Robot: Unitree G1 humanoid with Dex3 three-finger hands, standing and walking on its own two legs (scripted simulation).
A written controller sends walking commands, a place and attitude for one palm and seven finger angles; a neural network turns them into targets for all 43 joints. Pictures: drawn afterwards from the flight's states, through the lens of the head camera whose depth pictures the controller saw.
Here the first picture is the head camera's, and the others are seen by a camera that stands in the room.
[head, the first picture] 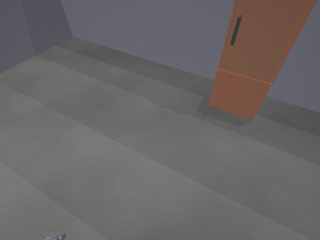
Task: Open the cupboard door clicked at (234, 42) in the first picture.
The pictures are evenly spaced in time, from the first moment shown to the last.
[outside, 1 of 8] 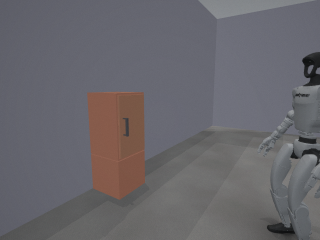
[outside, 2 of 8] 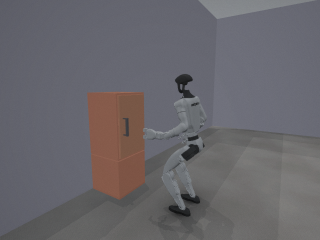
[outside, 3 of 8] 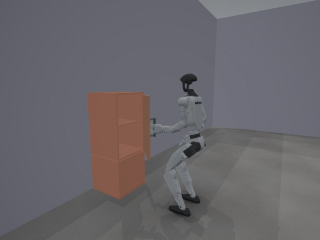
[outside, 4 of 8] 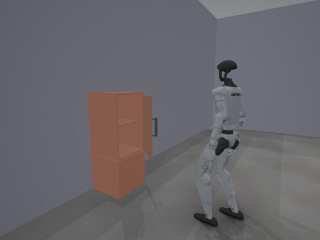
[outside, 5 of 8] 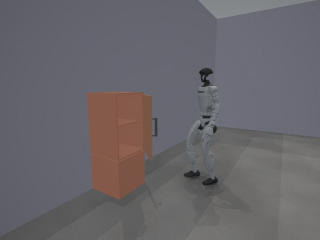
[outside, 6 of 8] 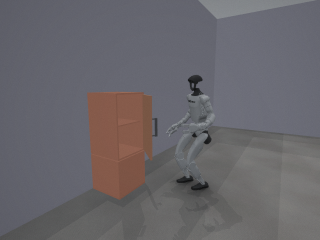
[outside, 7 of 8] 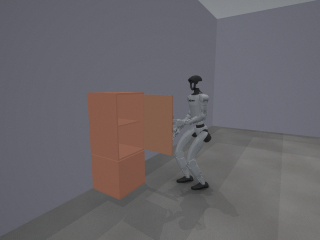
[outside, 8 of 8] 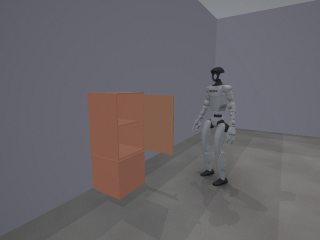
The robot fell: no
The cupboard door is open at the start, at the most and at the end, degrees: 0 90 88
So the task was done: yes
